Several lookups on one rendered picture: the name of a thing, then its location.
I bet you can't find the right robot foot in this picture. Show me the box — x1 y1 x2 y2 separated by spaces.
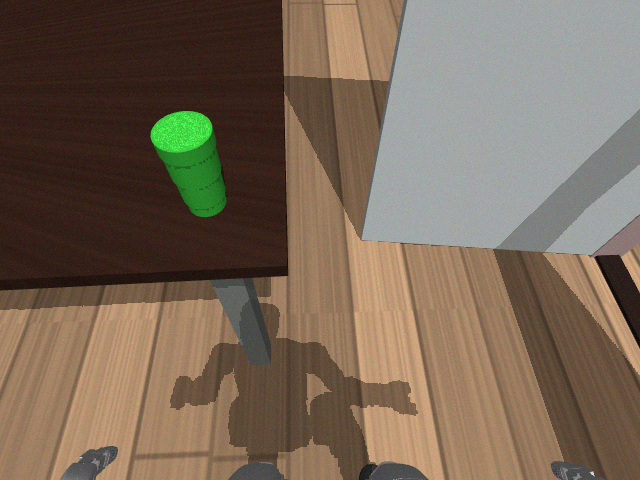
359 464 377 480

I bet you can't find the left robot hand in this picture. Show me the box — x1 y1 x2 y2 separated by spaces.
60 446 118 480

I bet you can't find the cup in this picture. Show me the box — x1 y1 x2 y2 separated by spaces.
150 111 227 217

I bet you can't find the table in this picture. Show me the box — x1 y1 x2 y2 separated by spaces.
0 0 288 365

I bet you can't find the right robot hand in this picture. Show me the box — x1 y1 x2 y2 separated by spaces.
551 461 605 480

